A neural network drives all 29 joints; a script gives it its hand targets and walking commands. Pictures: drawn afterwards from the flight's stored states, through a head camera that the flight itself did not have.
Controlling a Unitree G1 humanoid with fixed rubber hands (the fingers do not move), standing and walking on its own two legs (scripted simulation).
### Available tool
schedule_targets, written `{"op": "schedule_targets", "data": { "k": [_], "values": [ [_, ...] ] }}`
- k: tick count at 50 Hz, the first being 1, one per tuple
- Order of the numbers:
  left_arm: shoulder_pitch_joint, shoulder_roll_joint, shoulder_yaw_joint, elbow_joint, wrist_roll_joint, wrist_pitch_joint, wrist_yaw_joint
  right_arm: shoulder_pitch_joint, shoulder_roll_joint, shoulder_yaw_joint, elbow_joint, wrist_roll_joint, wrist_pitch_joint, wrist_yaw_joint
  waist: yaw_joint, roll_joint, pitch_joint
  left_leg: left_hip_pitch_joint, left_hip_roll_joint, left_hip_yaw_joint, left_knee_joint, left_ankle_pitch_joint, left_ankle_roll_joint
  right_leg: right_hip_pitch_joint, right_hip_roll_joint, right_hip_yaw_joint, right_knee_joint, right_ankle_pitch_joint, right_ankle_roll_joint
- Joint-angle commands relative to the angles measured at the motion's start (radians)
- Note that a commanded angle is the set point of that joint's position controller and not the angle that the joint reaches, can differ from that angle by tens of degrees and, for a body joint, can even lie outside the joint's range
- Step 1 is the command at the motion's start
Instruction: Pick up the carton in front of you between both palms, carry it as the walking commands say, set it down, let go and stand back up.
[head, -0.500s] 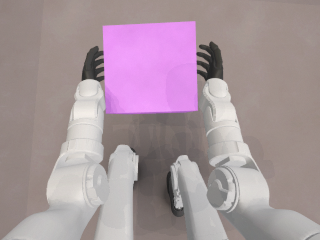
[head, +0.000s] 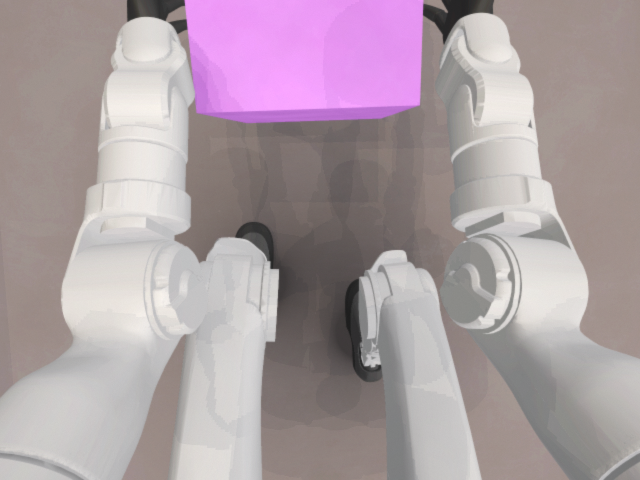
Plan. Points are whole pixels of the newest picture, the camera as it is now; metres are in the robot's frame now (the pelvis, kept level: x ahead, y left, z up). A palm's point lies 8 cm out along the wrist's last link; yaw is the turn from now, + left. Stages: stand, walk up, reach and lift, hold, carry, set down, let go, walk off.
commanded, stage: set down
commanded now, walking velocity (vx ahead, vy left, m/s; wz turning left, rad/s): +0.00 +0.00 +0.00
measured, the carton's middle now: (308, 28) +0.56 +0.07 -0.23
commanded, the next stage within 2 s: none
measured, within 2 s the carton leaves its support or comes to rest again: rests again in 0.54 s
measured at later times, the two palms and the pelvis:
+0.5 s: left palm (173, 21) +0.54 +0.22 -0.23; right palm (432, 14) +0.59 -0.07 -0.22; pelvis +0.01 -0.01 -0.06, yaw -1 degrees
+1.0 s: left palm (173, 23) +0.54 +0.22 -0.23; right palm (434, 35) +0.57 -0.09 -0.23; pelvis -0.01 -0.01 -0.07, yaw -2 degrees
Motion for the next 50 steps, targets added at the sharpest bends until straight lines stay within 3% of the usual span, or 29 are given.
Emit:
{"op": "schedule_targets", "data": {
  "k": [1,3,4,6,7,8,9,11,13,14,15,16,19,20,23,25,27,28,29,34,35,37,38,40,41,47,48,49,50],
  "values": [
    [-0.645,-0.813,-0.392,0.029,-0.142,-0.075,-0.301,-0.57,0.793,0.441,0.047,0.087,0.006,0.248,-0.023,0.126,-1.073,1.025,-0.065,0.062,0.03,0.219,-0.025,-0.01,0.055,-0.062,-0.179,0.188,-0.029],
    [-0.674,-0.807,-0.383,-0.036,-0.172,-0.11,-0.304,-0.682,0.777,0.535,-0.037,0.176,-0.015,0.238,0.097,0.111,-1.176,1.021,-0.062,0.106,0.104,0.295,-0.027,0.043,0.042,-0.033,-0.146,0.224,-0.029],
    [-0.738,-0.798,-0.388,-0.018,-0.176,-0.118,-0.306,-0.669,0.803,0.487,0.045,0.157,-0.002,0.228,0.023,0.078,-1.125,0.984,-0.061,0.1,0.111,0.289,-0.02,0.069,0.054,-0.034,-0.169,0.227,-0.019],
    [-0.749,-0.8,-0.406,-0.044,-0.213,-0.127,-0.316,-0.661,0.785,0.595,-0.013,0.218,-0.015,0.217,0.053,0.092,-1.166,0.986,-0.048,0.105,0.153,0.346,-0.021,0.143,0.045,-0.004,-0.139,0.277,-0.023],
    [-0.775,-0.713,-0.388,-0.107,-0.215,-0.146,-0.316,-0.722,0.849,0.618,-0.015,0.231,-0.011,0.208,0.129,-0.063,-1.181,0.97,-0.043,0.099,0.151,0.331,-0.006,0.198,0.036,-0.025,-0.1,0.304,0.006],
    [-0.804,-0.683,-0.423,-0.096,-0.237,-0.141,-0.316,-0.728,0.808,0.611,-0.036,0.23,-0.014,0.196,0.057,-0.015,-1.212,0.974,-0.042,0.094,0.148,0.352,-0.016,0.239,0.044,-0.041,-0.085,0.333,0.005],
    [-0.804,-0.675,-0.403,-0.069,-0.229,-0.139,-0.318,-0.726,0.778,0.638,0.004,0.268,-0.022,0.19,0.129,0.024,-1.174,0.946,-0.029,0.109,0.197,0.376,-0.007,0.187,0.028,0.006,-0.097,0.337,-0.003],
    [-0.892,-0.664,-0.461,-0.237,-0.301,-0.17,-0.32,-0.78,0.814,0.715,-0.098,0.32,-0.028,0.17,0.125,-0.023,-1.447,1.001,-0.034,0.112,0.207,0.444,-0.003,0.42,0.044,-0.011,-0.045,0.464,-0.001],
    [-0.868,-0.648,-0.415,-0.166,-0.336,-0.168,-0.315,-0.796,0.835,0.767,-0.072,0.347,-0.02,0.146,0.182,-0.157,-1.382,1.005,-0.036,0.109,0.223,0.524,0.012,0.41,0.027,0.002,-0.049,0.529,0.018],
    [-0.751,-0.566,-0.362,-0.034,-0.258,-0.146,-0.323,-0.739,0.831,0.717,0.063,0.302,-0.004,0.142,0.206,-0.127,-1.16,0.921,-0.027,0.092,0.196,0.424,0.023,0.317,0.032,-0.006,-0.036,0.433,0.007],
    [-0.752,-0.665,-0.352,-0.033,-0.298,-0.148,-0.343,-0.726,0.839,0.709,0.011,0.298,-0.02,0.153,0.156,-0.185,-1.087,0.837,-0.041,0.088,0.209,0.391,0.029,0.376,0.029,-0.012,-0.045,0.439,0.013],
    [-0.81,-0.6,-0.33,-0.047,-0.254,-0.153,-0.363,-0.74,0.856,0.71,0.105,0.281,-0.006,0.165,0.222,-0.182,-1.019,0.716,-0.029,0.093,0.214,0.34,0.028,0.391,0.012,0.059,-0.041,0.466,0.016],
    [-0.736,-0.673,-0.357,-0.058,-0.231,-0.149,-0.389,-0.652,0.89,0.65,0.075,0.274,-0.017,0.175,0.21,-0.146,-1.141,0.798,-0.032,0.099,0.231,0.435,0.039,0.337,0.037,0.024,-0.037,0.506,0.015],
    [-0.82,-0.737,-0.419,-0.084,-0.294,-0.148,-0.396,-0.671,0.85,0.636,0.05,0.292,-0.033,0.181,0.107,-0.064,-1.124,0.785,-0.031,0.085,0.255,0.448,0.018,0.315,0.046,0.013,-0.009,0.544,0.001],
    [-0.724,-0.714,-0.381,-0.042,-0.226,-0.139,-0.409,-0.578,0.85,0.6,0.129,0.235,-0.024,0.191,0.142,-0.031,-0.959,0.891,-0.023,0.074,0.263,0.513,0.021,0.023,0.041,0.031,-0.068,0.416,0.0],
    [-0.739,-0.768,-0.381,-0.026,-0.253,-0.148,-0.401,-0.595,0.793,0.533,0.183,0.205,-0.028,0.2,0.06,0.007,-0.909,0.881,-0.025,0.043,0.267,0.464,0.017,0.001,0.045,-0.005,-0.022,0.39,-0.021],
    [-0.681,-0.681,-0.354,0.011,-0.195,-0.136,-0.398,-0.532,0.839,0.517,0.188,0.201,-0.038,0.217,0.126,-0.001,-0.857,1.005,-0.018,0.023,0.264,0.486,0.028,-0.153,0.048,-0.022,0.0,0.284,-0.019],
    [-0.627,-0.759,-0.27,0.084,-0.189,-0.133,-0.401,-0.588,0.783,0.523,0.148,0.199,-0.044,0.214,0.073,0.011,-0.858,0.882,-0.026,0.05,0.265,0.421,0.024,-0.091,0.058,-0.017,-0.031,0.275,-0.029],
    [-0.619,-0.753,-0.285,0.052,-0.19,-0.136,-0.402,-0.686,0.778,0.517,0.085,0.21,-0.052,0.211,0.125,-0.002,-0.893,0.914,-0.037,0.04,0.256,0.435,0.024,-0.06,0.049,-0.019,-0.012,0.311,-0.024],
    [-0.653,-0.637,-0.215,0.172,-0.185,-0.133,-0.402,-0.727,0.682,0.53,0.1,0.174,-0.038,0.194,0.095,-0.12,-0.716,0.653,-0.028,0.076,0.217,0.172,0.02,0.148,0.035,-0.016,-0.029,0.22,-0.031],
    [-0.674,-0.573,-0.196,0.133,-0.169,-0.129,-0.403,-0.688,0.71,0.543,0.141,0.17,-0.014,0.197,0.157,-0.164,-0.682,0.63,-0.011,0.078,0.241,0.15,0.027,0.107,0.022,0.033,-0.049,0.195,-0.029],
    [-0.627,-0.538,-0.187,0.221,-0.107,-0.123,-0.4,-0.625,0.703,0.459,0.177,0.137,-0.012,0.213,0.152,-0.101,-0.634,0.622,-0.018,0.078,0.234,0.124,0.033,0.023,0.038,0.006,-0.033,0.162,-0.025],
    [-0.602,-0.587,-0.134,0.236,-0.121,-0.117,-0.406,-0.601,0.609,0.43,0.243,0.107,-0.003,0.213,0.077,-0.069,-0.614,0.605,-0.012,0.076,0.23,0.058,0.017,0.096,0.029,0.006,-0.047,0.137,-0.041],
    [-0.644,-0.53,-0.151,0.197,-0.106,-0.123,-0.41,-0.619,0.644,0.441,0.194,0.119,0.003,0.224,0.126,-0.093,-0.59,0.627,0.004,0.082,0.231,0.089,0.021,0.059,0.027,0.023,-0.051,0.154,-0.025],
    [-0.678,-0.584,-0.192,0.195,-0.136,-0.121,-0.414,-0.639,0.641,0.417,0.195,0.104,0.001,0.221,0.052,-0.076,-0.614,0.675,-0.019,0.052,0.194,0.079,0.029,0.062,0.049,-0.017,-0.04,0.138,-0.034],
    [-0.568,-0.506,-0.085,0.312,-0.043,-0.098,-0.42,-0.634,0.593,0.388,0.246,0.096,0.015,0.236,0.14,-0.071,-0.446,0.616,-0.009,0.061,0.227,0.07,0.041,-0.009,0.025,0.03,-0.048,0.104,-0.026],
    [-0.537,-0.484,-0.08,0.254,-0.045,-0.105,-0.423,-0.6,0.578,0.41,0.209,0.109,0.009,0.239,0.101,-0.127,-0.452,0.547,-0.003,0.061,0.223,0.045,0.034,0.059,0.033,-0.002,-0.041,0.128,-0.018],
    [-0.551,-0.503,-0.112,0.258,-0.08,-0.112,-0.422,-0.596,0.572,0.401,0.202,0.103,0.007,0.231,0.129,-0.082,-0.47,0.622,-0.015,0.061,0.215,0.089,0.028,0.029,0.027,0.006,-0.029,0.146,-0.023],
    [-0.563,-0.478,-0.082,0.275,-0.04,-0.108,-0.423,-0.533,0.528,0.338,0.272,0.038,0.014,0.231,0.071,-0.058,-0.437,0.566,-0.008,0.064,0.228,0.027,0.024,-0.009,0.027,0.014,-0.047,0.097,-0.043]
  ]
}}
